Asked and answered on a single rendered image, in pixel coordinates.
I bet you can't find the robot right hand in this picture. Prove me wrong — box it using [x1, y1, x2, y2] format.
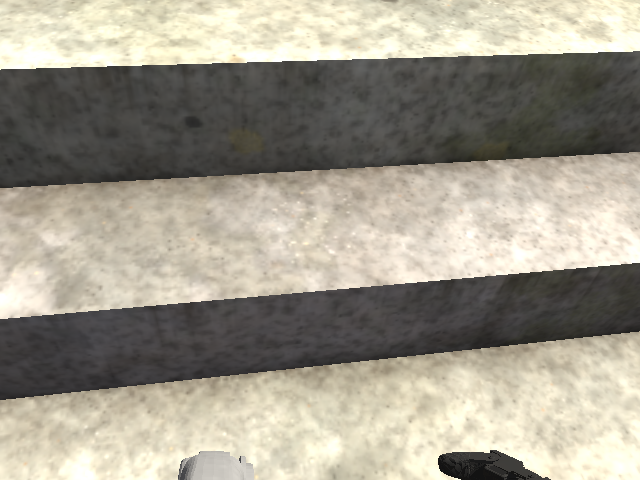
[438, 450, 551, 480]

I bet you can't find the robot left thigh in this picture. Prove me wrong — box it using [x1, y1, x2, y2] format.
[180, 451, 254, 480]

